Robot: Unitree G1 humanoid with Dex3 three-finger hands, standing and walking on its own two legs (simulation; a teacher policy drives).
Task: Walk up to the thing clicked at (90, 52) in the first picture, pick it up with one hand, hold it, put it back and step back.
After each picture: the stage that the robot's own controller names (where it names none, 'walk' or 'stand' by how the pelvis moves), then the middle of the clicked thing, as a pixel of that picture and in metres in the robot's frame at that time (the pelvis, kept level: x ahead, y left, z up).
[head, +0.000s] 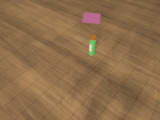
stand; (92, 45) +1.37 -0.10 -0.65
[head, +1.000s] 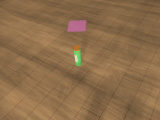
walk; (77, 55) +1.23 +0.17 -0.63
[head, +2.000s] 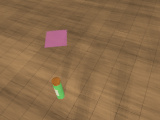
walk; (58, 88) +0.72 +0.29 -0.64
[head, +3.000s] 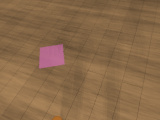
stand; out of the picture +0.39 +0.24 -0.65
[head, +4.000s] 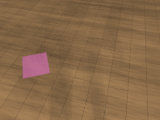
stand; out of the picture +0.36 +0.22 -0.65
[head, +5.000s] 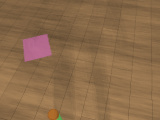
walk; (56, 119) +0.37 +0.22 -0.63
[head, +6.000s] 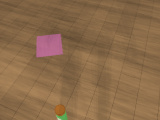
stand; (61, 115) +0.43 +0.16 -0.62
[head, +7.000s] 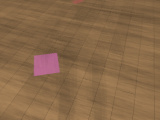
stand; out of the picture +0.42 +0.16 -0.66
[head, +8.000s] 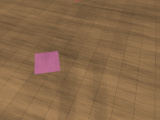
stand; out of the picture +0.41 +0.16 -0.66
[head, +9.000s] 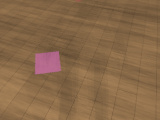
stand; out of the picture +0.40 +0.16 -0.66
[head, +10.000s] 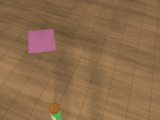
go down; (55, 113) +0.42 +0.16 -0.63
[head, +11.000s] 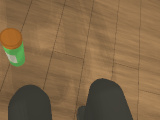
go down; (14, 50) +0.49 +0.22 -0.24
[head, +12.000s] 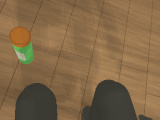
close in; (23, 48) +0.49 +0.21 -0.25
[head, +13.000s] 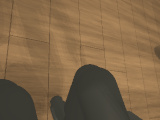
close in; out of the picture +0.48 +0.26 -0.17
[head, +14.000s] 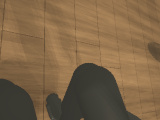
close; out of the picture +0.46 +0.27 -0.17
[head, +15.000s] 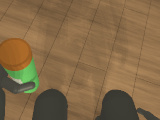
lift; (23, 71) +0.35 +0.21 -0.02
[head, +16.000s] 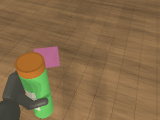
hold; (38, 89) +0.30 +0.15 +0.08
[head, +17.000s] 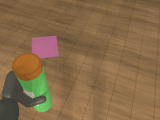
hold; (36, 87) +0.32 +0.16 +0.05
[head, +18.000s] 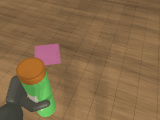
hold; (40, 91) +0.31 +0.15 +0.06
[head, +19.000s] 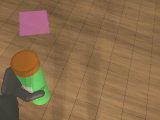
crouch; (34, 82) +0.35 +0.16 -0.01
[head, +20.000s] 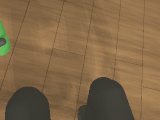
lower; out of the picture +0.49 +0.23 -0.05
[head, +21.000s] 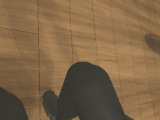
lower; out of the picture +0.48 +0.27 -0.17
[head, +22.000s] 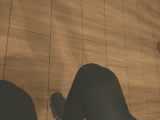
lower; out of the picture +0.45 +0.27 -0.17
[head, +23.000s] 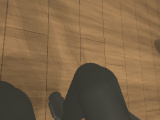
lower; out of the picture +0.45 +0.27 -0.17
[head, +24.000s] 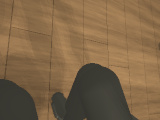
lower; out of the picture +0.44 +0.27 -0.17
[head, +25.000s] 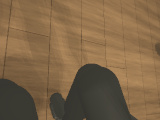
open; out of the picture +0.45 +0.27 -0.17
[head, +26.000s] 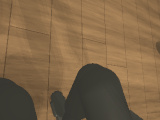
rise; out of the picture +0.44 +0.26 -0.17
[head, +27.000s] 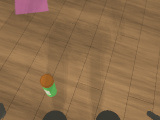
walk; (49, 86) +0.44 +0.18 -0.45
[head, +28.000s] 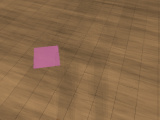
stand; out of the picture +0.40 +0.15 -0.60
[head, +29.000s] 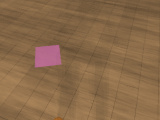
stand; out of the picture +0.41 +0.15 -0.60
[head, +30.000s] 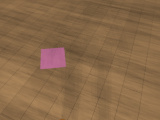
stand; out of the picture +0.41 +0.14 -0.63
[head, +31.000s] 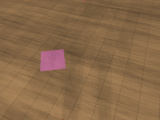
stand; out of the picture +0.42 +0.16 -0.66
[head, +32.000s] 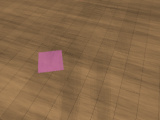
stand; out of the picture +0.38 +0.16 -0.66
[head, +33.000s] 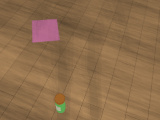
walk; (60, 104) +0.45 +0.12 -0.64
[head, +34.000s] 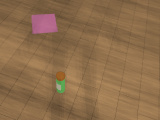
walk; (60, 83) +0.65 +0.14 -0.64
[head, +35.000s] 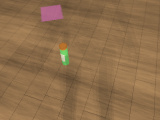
walk; (64, 54) +0.97 +0.23 -0.62
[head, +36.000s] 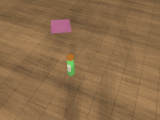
stand; (70, 65) +1.01 +0.14 -0.65
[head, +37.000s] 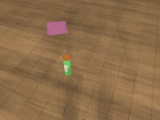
stand; (67, 65) +1.04 +0.17 -0.66
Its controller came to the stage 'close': yes
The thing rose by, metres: 0.69
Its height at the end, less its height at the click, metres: +0.00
